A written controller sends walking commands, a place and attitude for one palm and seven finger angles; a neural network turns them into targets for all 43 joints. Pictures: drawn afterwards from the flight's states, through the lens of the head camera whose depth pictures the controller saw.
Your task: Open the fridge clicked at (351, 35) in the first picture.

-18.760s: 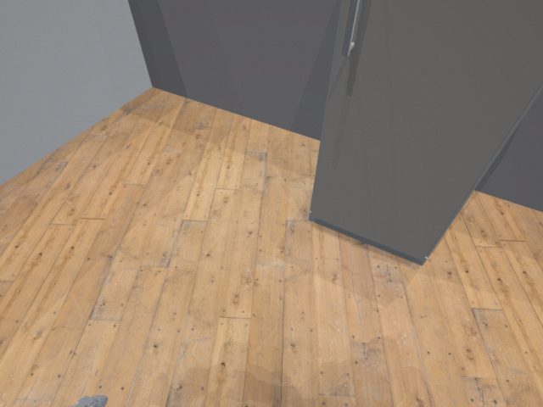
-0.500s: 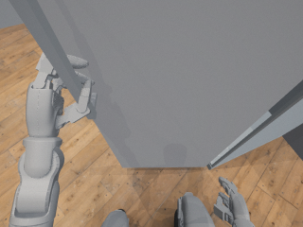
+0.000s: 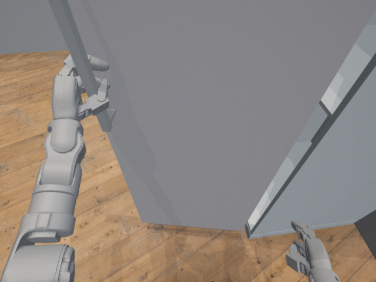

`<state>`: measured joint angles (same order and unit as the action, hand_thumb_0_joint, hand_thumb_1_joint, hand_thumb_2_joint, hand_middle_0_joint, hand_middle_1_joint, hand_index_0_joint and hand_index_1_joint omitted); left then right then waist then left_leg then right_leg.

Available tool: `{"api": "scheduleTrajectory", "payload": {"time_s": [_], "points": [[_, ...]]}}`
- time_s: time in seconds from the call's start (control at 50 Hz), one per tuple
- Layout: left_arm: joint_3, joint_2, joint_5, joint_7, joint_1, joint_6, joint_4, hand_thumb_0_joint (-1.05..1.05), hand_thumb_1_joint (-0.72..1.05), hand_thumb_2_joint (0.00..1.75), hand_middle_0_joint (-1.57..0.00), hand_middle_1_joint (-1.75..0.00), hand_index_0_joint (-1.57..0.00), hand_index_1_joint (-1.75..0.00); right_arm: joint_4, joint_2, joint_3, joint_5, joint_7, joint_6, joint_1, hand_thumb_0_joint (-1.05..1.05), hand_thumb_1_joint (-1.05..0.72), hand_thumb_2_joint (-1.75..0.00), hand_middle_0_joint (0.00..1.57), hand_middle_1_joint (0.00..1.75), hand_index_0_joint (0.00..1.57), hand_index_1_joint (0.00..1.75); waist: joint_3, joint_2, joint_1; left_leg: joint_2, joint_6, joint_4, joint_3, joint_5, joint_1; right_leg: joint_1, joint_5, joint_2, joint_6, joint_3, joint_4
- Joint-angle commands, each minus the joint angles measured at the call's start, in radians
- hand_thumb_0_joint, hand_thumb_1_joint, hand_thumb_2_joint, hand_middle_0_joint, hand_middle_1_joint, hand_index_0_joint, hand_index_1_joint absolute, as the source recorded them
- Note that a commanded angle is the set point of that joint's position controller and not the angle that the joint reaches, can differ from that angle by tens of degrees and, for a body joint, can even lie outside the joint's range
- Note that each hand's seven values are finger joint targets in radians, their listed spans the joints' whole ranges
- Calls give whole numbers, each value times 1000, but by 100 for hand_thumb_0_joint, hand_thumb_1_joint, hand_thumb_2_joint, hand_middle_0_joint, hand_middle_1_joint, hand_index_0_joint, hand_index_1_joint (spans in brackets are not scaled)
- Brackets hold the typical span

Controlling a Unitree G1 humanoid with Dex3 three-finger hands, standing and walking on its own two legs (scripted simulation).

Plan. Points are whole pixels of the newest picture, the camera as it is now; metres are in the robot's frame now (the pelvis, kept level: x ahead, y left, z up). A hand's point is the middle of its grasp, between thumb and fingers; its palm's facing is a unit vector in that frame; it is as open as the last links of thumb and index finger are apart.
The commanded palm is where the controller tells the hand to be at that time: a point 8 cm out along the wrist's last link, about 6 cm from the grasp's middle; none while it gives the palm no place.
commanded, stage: stop walking and hold the door back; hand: left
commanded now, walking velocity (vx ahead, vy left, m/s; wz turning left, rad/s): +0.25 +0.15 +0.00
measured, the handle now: (88, 61) +0.43 +0.22 +0.24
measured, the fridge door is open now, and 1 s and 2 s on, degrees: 77 72 70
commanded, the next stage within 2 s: loosen the grip on the handle in 1.18 s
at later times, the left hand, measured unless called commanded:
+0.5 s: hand (106, 87) +0.43 +0.19 +0.19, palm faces +0.29 -0.93 -0.22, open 5.2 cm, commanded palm +0.40 +0.28 +0.17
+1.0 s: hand (105, 87) +0.43 +0.20 +0.19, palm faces +0.13 -0.96 -0.24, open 5.4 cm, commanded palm +0.41 +0.27 +0.17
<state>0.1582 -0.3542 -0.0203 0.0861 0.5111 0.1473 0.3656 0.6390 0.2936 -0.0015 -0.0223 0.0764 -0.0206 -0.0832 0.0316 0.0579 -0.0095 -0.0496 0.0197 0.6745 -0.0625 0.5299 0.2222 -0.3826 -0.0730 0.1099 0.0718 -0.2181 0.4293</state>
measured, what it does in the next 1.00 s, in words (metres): steps on the spot: left foot, then right foot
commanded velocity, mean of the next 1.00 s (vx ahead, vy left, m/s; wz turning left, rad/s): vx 0.09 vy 0.03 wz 0.00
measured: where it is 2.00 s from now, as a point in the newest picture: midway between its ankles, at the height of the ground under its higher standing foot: outside the picture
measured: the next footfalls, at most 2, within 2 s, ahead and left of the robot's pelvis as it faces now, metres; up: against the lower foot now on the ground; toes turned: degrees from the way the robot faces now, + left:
left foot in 0.06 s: -0.04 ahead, +0.12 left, +0.00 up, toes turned +4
right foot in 0.30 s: -0.01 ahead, -0.10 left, +0.00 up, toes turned -9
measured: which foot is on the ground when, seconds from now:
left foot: up 0.00-0.04, down 0.06-0.30, up 0.32-0.72, down 0.74-1.00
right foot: down 0.00-0.06, up 0.08-0.28, down 0.30-1.00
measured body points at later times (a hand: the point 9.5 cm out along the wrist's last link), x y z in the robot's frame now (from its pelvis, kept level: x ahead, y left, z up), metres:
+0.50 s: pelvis -0.06 -0.02 +0.00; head -0.03 -0.06 +0.44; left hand +0.41 +0.24 +0.21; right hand -0.06 -0.31 -0.15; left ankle -0.02 +0.14 -0.66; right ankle -0.01 -0.11 -0.74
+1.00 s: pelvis -0.04 +0.04 -0.01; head +0.01 +0.03 +0.44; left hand +0.42 +0.25 +0.20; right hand +0.06 -0.21 -0.12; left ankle -0.02 +0.14 -0.74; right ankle -0.04 -0.09 -0.74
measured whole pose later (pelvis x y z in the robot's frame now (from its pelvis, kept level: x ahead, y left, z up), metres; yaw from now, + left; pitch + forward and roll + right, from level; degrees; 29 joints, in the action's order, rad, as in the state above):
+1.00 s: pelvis -0.04 +0.04 -0.01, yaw -7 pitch +1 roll -2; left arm 0.26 -0.45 0.01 0.01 0.75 0.21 0.68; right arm 0.66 0.21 -0.05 -0.03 0.08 -0.06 -0.21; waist 0.09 -0.02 0.04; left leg 0.07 0.01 0.61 -0.08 0.30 0.33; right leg -0.29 -0.26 0.00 0.00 -0.05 0.54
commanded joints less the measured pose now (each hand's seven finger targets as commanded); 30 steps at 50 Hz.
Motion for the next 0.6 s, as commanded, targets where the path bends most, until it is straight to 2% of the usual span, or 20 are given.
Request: {"api": "scheduleTrajectory", "payload": {"time_s": [0.0, 0.02, 0.04, 0.06, 0.08, 0.1, 0.12, 0.16, 0.2, 0.22, 0.24, 0.26, 0.28, 0.3, 0.32, 0.36, 0.4, 0.44, 0.52, 0.58], "points": [[161, -346, -14, 21, 583, 91, -15, 0, 90, 90, -45, -140, -45, -140, -89, 97, 39, -10, -9, -13, -81, 0, -90, -90, 20, 30, 20, 30, -351, -1, 27, 7, 52, -317, -43, -27, -109, 240, -437, 151, -63, 274, -178], [117, -307, -29, 11, 644, 102, 0, 0, 90, 90, -45, -140, -45, -140, -96, 115, 43, -14, -6, -21, -92, 0, -90, -90, 20, 30, 20, 30, -312, -151, 45, 109, 106, -430, 84, 38, -160, 119, -451, 57, -88, 202, -34], [106, -287, -23, 5, 724, 105, 53, 0, 90, 90, -45, -140, -45, -140, -96, 134, 40, -12, -5, -27, -99, 0, -90, -90, 20, 30, 20, 30, -256, -358, 46, 266, 170, -501, 278, 82, -164, -7, -360, -78, -130, 41, 216], [119, -317, -28, 11, 788, 95, 105, 0, 90, 90, -45, -140, -45, -140, -100, 117, 43, -17, -2, -44, -68, 0, -90, -90, 20, 30, 20, 30, -187, -453, 44, 404, 256, -521, 484, 51, -69, -124, -367, -130, -109, 100, 570], [166, -397, 9, 14, 837, 92, 177, 0, 90, 90, -45, -140, -45, -140, -86, 96, 41, -23, 2, -50, -65, 0, -90, -90, 20, 30, 20, 30, -144, -343, 17, 418, 257, -499, 473, -86, -76, -243, -373, -91, -86, 196, 693], [189, -414, 17, 5, 798, 85, 311, 0, 90, 90, -45, -140, -45, -140, -58, 114, 50, -34, 7, -43, -107, 0, -90, -90, 20, 30, 20, 30, -143, -183, 2, 382, 234, -440, 381, -115, -91, -270, -344, -66, -87, 230, 695], [148, -397, 8, -5, 852, 82, 319, 0, 90, 90, -45, -140, -45, -140, -53, 118, 51, -45, 13, -42, -141, 0, -90, -90, 20, 30, 20, 30, -174, -132, 1, 345, 217, -386, 324, -204, -159, -268, -338, -66, -92, 205, 617], [131, -363, 8, -21, 831, 59, 454, 0, 90, 90, -45, -140, -45, -140, -26, 123, 44, -40, 38, -46, -175, 0, -90, -90, 20, 30, 20, 30, -186, -177, -4, 312, 177, -313, 214, -415, -184, -164, -337, -70, -97, 155, 433], [97, -341, 2, -35, 903, 56, 494, 0, 90, 90, -45, -140, -45, -140, -10, 135, 39, -38, 48, -60, -191, 0, -90, -90, 20, 30, 20, 30, -235, -219, -2, 270, 126, -229, 134, -448, -136, 48, -289, -104, -97, 106, 207], [103, -353, 2, -37, 897, 51, 533, 0, 90, 90, -45, -140, -45, -140, -4, 148, 35, -37, 49, -63, -193, 0, -90, -90, 20, 30, 20, 30, -238, -192, 1, 243, 97, -168, 101, -422, -42, 191, -235, -115, -93, 95, 93], [123, -383, 2, -35, 871, 54, 565, 0, 90, 90, -45, -140, -45, -140, 6, 149, 38, -37, 49, -70, -185, 0, -90, -90, 20, 30, 20, 30, -280, -108, -8, 212, 70, -32, 74, -412, 102, 407, -226, -67, -66, 186, 5], [197, -496, 17, -24, 852, 57, 584, 0, 90, 90, -45, -140, -45, -140, 12, 132, 50, -37, 49, -66, -194, 0, -90, -90, 20, 30, 20, 30, -329, 131, -2, 110, 17, 225, -13, -253, 319, 586, -258, 149, 30, 542, -67], [249, -562, 24, -22, 817, 52, 588, 0, 90, 90, -45, -140, -45, -140, -1, 139, 63, -32, 51, -75, -192, 0, -90, -90, 20, 30, 20, 30, -284, 240, -12, 57, -13, 412, 73, 31, 457, 565, -161, 313, 106, 786, -158], [233, -562, 38, -25, 816, 42, 588, 0, 90, 90, -45, -140, -45, -140, 19, 141, 68, -26, 41, -88, -228, 0, -90, -90, 20, 30, 20, 30, -293, 184, 10, 86, -19, 450, 156, 19, 429, 487, -327, 303, 85, 745, -158], [210, -536, 18, -30, 866, 33, 563, 0, 90, 90, -45, -140, -45, -140, 31, 141, 64, -33, 37, -100, -206, 0, -90, -90, 20, 30, 20, 30, -262, 191, 20, 88, -22, 456, 153, -6, 433, 450, -383, 278, 84, 713, -147], [282, -604, 21, -33, 848, 52, 651, 0, 90, 90, -45, -140, -45, -140, 68, 144, 42, -21, 38, -102, -210, 0, -90, -90, 20, 30, 20, 30, -213, 151, 34, 107, -31, 473, 109, -110, 374, 300, -358, 204, 51, 527, -145], [310, -653, 26, -42, 836, 70, 696, 0, 90, 90, -45, -140, -45, -140, 75, 154, 33, -15, 33, -104, -222, 0, -90, -90, 20, 30, 20, 30, -203, 154, 41, 104, -38, 441, 73, -175, 331, 221, -365, 168, 17, 424, -164], [330, -672, 25, -42, 816, 84, 687, 0, 90, 90, -45, -140, -45, -140, 66, 154, 30, -12, 32, -110, -214, 0, -90, -90, 20, 30, 20, 30, -208, 99, 34, 102, -40, 359, 40, -189, 303, 222, -335, 158, 13, 392, -164], [338, -671, 25, -39, 809, 98, 642, 0, 90, 90, -45, -140, -45, -140, 48, 158, 36, -9, 33, -123, -226, 0, -90, -90, 20, 30, 20, 30, -214, 127, 37, 91, -43, 188, -8, -209, 232, 227, -290, 140, 11, 357, -163], [361, -657, 27, -36, 758, 109, 568, 0, 90, 90, -45, -140, -45, -140, 13, 156, 46, -1, 30, -124, -218, 0, -90, -90, 20, 30, 20, 30, -244, 143, 7, 76, -42, 54, -30, -234, 148, 264, -166, 125, 23, 351, -131]]}}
